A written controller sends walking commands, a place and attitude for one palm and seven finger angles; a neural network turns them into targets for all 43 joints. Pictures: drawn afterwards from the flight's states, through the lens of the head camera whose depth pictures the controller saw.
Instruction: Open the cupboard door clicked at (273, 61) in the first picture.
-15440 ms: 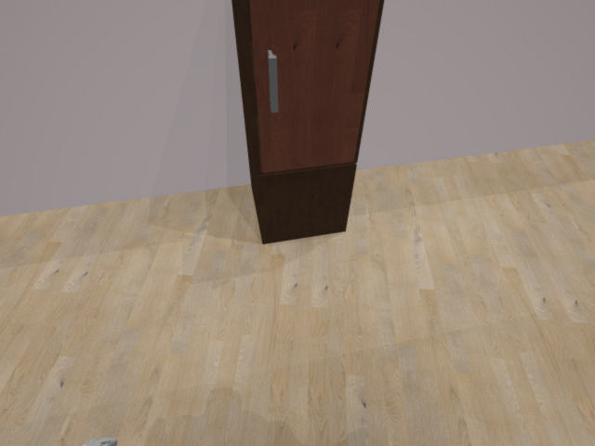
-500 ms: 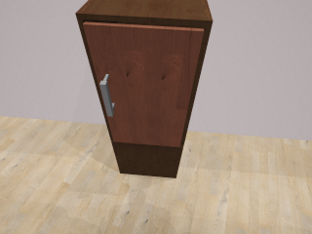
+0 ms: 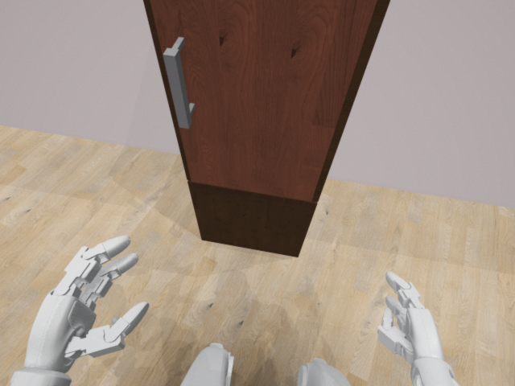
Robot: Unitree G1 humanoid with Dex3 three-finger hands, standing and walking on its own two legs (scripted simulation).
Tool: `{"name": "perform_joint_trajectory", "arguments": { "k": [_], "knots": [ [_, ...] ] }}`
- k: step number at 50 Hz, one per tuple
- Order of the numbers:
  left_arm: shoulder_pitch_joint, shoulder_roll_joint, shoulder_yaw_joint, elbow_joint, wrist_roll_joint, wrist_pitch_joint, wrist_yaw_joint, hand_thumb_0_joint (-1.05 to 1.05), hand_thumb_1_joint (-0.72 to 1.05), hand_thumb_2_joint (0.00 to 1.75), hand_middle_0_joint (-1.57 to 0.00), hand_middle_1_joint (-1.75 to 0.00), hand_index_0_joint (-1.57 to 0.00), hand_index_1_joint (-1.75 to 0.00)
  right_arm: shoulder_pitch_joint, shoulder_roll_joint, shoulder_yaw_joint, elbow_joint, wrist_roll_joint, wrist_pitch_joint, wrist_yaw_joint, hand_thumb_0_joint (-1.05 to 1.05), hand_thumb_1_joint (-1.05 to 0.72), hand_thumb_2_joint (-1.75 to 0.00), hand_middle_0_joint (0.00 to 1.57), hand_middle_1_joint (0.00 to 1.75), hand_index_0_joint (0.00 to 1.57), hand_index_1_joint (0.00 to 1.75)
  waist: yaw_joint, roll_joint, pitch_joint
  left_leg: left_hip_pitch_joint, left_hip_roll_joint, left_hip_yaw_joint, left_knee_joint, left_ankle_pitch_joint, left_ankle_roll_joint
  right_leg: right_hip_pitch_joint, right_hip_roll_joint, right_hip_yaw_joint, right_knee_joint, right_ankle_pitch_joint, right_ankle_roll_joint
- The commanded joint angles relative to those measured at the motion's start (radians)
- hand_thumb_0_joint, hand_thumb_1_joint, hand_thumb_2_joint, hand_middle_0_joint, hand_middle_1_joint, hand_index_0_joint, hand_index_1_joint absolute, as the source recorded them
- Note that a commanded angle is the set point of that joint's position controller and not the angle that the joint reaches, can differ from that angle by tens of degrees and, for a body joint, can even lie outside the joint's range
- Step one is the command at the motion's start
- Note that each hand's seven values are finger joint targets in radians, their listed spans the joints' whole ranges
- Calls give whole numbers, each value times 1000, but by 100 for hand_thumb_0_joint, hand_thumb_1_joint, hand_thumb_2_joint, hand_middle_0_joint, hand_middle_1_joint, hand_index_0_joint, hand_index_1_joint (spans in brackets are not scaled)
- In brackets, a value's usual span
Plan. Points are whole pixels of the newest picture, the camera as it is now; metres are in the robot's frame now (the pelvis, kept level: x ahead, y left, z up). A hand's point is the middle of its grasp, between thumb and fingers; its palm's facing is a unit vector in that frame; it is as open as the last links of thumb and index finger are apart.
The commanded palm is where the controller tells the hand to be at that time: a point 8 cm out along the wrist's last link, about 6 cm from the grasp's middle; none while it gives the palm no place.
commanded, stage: raise the hand with hooked fingers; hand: left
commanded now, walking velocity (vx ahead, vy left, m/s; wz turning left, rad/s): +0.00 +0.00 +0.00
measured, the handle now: (182, 85) +0.59 +0.22 +0.10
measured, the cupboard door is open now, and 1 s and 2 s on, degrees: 0 0 0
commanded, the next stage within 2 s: move the hooked fingers beside the handle in 1.50 s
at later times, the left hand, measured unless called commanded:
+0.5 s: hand (92, 267) +0.24 +0.25 +0.08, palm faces -0.05 -1.00 -0.05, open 12.6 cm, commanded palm +0.22 +0.31 +0.09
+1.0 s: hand (62, 208) +0.30 +0.30 +0.11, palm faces -0.03 -1.00 -0.04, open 14.0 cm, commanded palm +0.27 +0.35 +0.12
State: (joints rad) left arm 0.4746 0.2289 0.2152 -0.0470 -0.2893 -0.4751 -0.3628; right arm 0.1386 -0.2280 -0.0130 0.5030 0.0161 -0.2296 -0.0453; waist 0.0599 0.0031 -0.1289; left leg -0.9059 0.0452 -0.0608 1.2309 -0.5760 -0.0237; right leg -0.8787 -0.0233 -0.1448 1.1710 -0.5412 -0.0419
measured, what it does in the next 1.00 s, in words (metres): stands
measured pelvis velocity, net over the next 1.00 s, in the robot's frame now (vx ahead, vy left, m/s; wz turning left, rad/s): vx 0.01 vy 0.03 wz -0.02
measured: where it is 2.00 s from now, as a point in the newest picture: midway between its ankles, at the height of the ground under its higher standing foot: outside the picture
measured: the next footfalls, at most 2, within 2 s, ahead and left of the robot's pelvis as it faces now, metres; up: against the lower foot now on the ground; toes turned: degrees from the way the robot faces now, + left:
none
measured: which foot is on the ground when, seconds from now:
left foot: down 0.00-1.00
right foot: down 0.00-1.00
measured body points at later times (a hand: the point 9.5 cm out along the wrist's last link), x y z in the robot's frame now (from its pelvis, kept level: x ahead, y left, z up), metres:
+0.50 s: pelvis +0.00 +0.02 +0.03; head +0.05 +0.04 +0.48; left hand +0.23 +0.30 +0.08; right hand +0.14 -0.25 -0.04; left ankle +0.01 +0.13 -0.64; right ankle +0.02 -0.10 -0.64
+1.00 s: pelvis +0.01 +0.03 +0.05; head +0.06 +0.05 +0.49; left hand +0.29 +0.36 +0.12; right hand +0.16 -0.21 -0.03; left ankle +0.01 +0.13 -0.64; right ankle +0.02 -0.10 -0.64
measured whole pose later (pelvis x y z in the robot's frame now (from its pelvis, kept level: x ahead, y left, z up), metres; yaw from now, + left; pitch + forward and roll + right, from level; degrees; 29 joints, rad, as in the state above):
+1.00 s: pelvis +0.01 +0.03 +0.05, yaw -1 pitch +11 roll -3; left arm -0.02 0.43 0.43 0.39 -0.36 -0.27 -0.53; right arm 0.27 -0.27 0.06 0.55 0.04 -0.20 -0.07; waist 0.00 0.02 -0.09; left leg -0.68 0.02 0.00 0.97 -0.47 0.03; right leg -0.66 -0.03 -0.09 0.89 -0.41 0.01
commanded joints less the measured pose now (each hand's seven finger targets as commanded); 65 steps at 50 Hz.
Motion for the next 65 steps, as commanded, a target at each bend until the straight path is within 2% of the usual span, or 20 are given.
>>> {"name": "perform_joint_trajectory", "arguments": {
  "k": [1, 3, 5, 8, 13, 16, 20, 23, 25, 30, 33, 38, 40, 45, 49, 51, 54, 58, 62, 65],
  "knots": [
    [-121, 169, 90, -143, -39, 15, -63, 0, 18, 59, -25, -76, -25, -76, 27, -136, -59, -103, 23, -53, -23, 0, -90, -90, 20, 30, 20, 30, -90, 25, -250, 108, -43, 29, -169, 306, 52, 203, 30, 157, -242, 222, 28],
    [-94, 204, 155, -75, -66, 79, -73, 0, 13, 57, -25, -80, -25, -80, 10, -132, -53, -111, 28, -40, -27, 0, -90, -90, 20, 30, 20, 30, -57, 1, -248, 93, -47, 31, -194, 315, 49, 266, 28, 165, -266, 210, 29],
    [-99, 221, 187, -119, -81, 98, -62, 0, 8, 55, -26, -82, -26, -82, 9, -125, -48, -123, 29, -35, -28, 0, -90, -90, 20, 30, 20, 30, -40, 25, -290, 118, -49, 35, -222, 340, 48, 318, 15, 167, -277, 239, 35],
    [-99, 210, 205, -96, -97, 92, -29, 0, 1, 52, -26, -87, -26, -87, 5, -112, -43, -118, 24, -36, -28, 0, -90, -90, 20, 30, 20, 30, -35, -14, -253, 124, -49, 28, -254, 351, 45, 325, 20, 148, -285, 248, 34],
    [-175, 204, 182, -17, -90, 30, -30, 0, -10, 47, -27, -94, -27, -94, 34, -137, -45, -103, 24, -50, -24, 0, -90, -90, 20, 30, 20, 30, -66, -27, -147, 114, -52, 35, -281, 265, 45, 248, 19, 152, -328, 102, 34],
    [-213, 231, 179, 7, -84, 12, -56, 0, -17, 44, -28, -99, -28, -99, 65, -157, -44, -104, 30, -58, -25, 0, -90, -90, 20, 30, 20, 30, -74, 7, -147, 149, -52, 38, -309, 237, 47, 236, 19, 145, -344, 60, 30],
    [-273, 275, 206, -22, -95, 6, -72, 0, -27, 40, -28, -105, -28, -105, 83, -172, -43, -105, 31, -69, -28, 0, -90, -90, 20, 30, 20, 30, -64, 73, -191, 218, -51, 33, -342, 265, 48, 259, 28, 121, -332, 120, 21],
    [-307, 292, 224, 6, -98, 19, -65, 0, -34, 37, -29, -110, -29, -110, 90, -178, -39, -99, 28, -66, -27, 0, -90, -90, 20, 30, 20, 30, -66, 63, -164, 236, -48, 22, -365, 283, 44, 259, 41, 93, -325, 157, 16],
    [-331, 287, 212, 12, -91, 29, -64, 0, -38, 35, -29, -112, -29, -112, 92, -181, -35, -100, 30, -64, -24, 0, -90, -90, 20, 30, 20, 30, -68, 103, -154, 267, -45, 18, -387, 284, 40, 250, 42, 79, -325, 171, 15],
    [-389, 315, 221, 32, -83, 64, -73, 0, -50, 30, -30, -120, -30, -120, 102, -188, -28, -108, 29, -59, -20, 0, -90, -90, 20, 30, 20, 30, -70, 118, -174, 320, -41, 9, -410, 330, 33, 268, 48, 66, -330, 226, 14],
    [-447, 330, 230, 80, -87, 91, -87, 0, -50, 30, -30, -120, -30, -120, 106, -194, -21, -109, 28, -52, -24, 0, -90, -90, 20, 30, 20, 30, -74, 102, -144, 323, -40, 0, -421, 346, 30, 271, 55, 58, -334, 242, 9],
    [-540, 372, 260, 131, -89, 117, -115, 0, -50, 30, -30, -120, -30, -120, 112, -198, -14, -103, 25, -43, -29, 0, -90, -90, 20, 30, 20, 30, -74, 115, -173, 359, -41, 5, -424, 385, 27, 290, 57, 62, -346, 282, 8],
    [-566, 383, 272, 169, -89, 124, -126, 0, -50, 30, -30, -120, -30, -120, 113, -198, -12, -101, 25, -37, -29, 0, -90, -90, 20, 30, 20, 30, -73, 85, -185, 361, -39, 5, -433, 389, 26, 302, 55, 59, -352, 289, 11],
    [-648, 425, 301, 227, -97, 131, -164, 0, -50, 30, -30, -120, -30, -120, 118, -204, -10, -91, 23, -28, -35, 0, -90, -90, 20, 30, 20, 30, -71, 86, -210, 382, -41, 11, -431, 445, 27, 332, 53, 66, -360, 343, 8],
    [-719, 469, 325, 258, -97, 136, -184, 0, -50, 30, -30, -120, -30, -120, 128, -207, -9, -86, 23, -22, -38, 0, -90, -90, 20, 30, 20, 30, -70, 113, -218, 406, -40, 10, -440, 472, 26, 338, 53, 67, -367, 357, 5],
    [-698, 446, 314, 304, -104, 143, -197, 0, -50, 30, -30, -120, -30, -120, 131, -207, -12, -87, 24, -17, -38, 0, -90, -90, 20, 30, 20, 30, -70, 81, -211, 395, -42, 16, -444, 457, 29, 344, 52, 69, -379, 356, 9],
    [-669, 435, 304, 296, -106, 143, -208, 0, -50, 30, -30, -120, -30, -120, 134, -207, -15, -97, 25, -16, -30, 0, -90, -90, 20, 30, 20, 30, -61, 101, -223, 408, -42, 19, -443, 510, 29, 356, 53, 70, -375, 394, 6],
    [-665, 457, 329, 299, -110, 136, -194, 0, -50, 30, -30, -120, -30, -120, 138, -211, -20, -103, 20, -8, -23, 0, -90, -90, 20, 30, 20, 30, -62, 79, -203, 382, -46, 25, -444, 473, 32, 357, 54, 75, -380, 377, 7],
    [-688, 460, 332, 280, -102, 117, -175, 0, -50, 30, -30, -120, -30, -120, 136, -207, -21, -106, 23, -1, -25, 0, -90, -90, 20, 30, 20, 30, -67, 101, -201, 383, -45, 28, -458, 412, 32, 342, 51, 78, -389, 322, 10],
    [-686, 467, 340, 277, -102, 102, -171, 0, -50, 30, -30, -120, -30, -120, 136, -204, -19, -104, 21, 0, -29, 0, -90, -90, 20, 30, 20, 30, -63, 104, -221, 383, -48, 33, -453, 428, 35, 373, 50, 88, -389, 347, 9]
  ]
}}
